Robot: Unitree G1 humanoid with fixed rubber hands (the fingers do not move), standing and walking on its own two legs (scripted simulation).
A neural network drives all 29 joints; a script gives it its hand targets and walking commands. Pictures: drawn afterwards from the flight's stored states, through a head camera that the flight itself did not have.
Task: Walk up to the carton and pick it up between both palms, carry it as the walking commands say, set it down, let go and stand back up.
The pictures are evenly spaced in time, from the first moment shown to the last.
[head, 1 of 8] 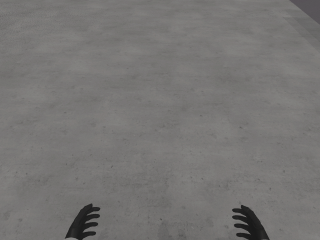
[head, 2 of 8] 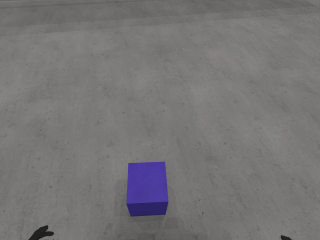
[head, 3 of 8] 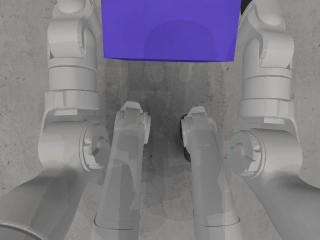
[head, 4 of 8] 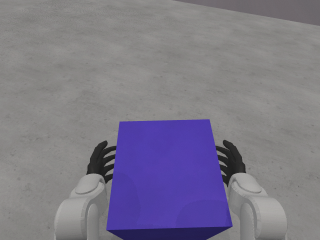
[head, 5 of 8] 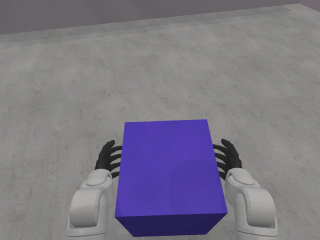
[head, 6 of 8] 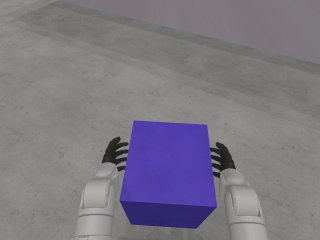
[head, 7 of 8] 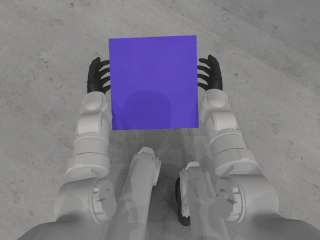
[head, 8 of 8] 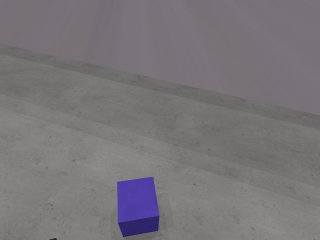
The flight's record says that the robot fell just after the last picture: no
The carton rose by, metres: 0.68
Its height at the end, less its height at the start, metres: +0.00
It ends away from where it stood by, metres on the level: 3.52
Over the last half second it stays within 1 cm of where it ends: yes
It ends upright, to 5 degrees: yes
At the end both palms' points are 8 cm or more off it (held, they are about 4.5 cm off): yes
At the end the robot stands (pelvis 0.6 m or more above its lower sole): yes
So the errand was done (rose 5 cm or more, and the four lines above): yes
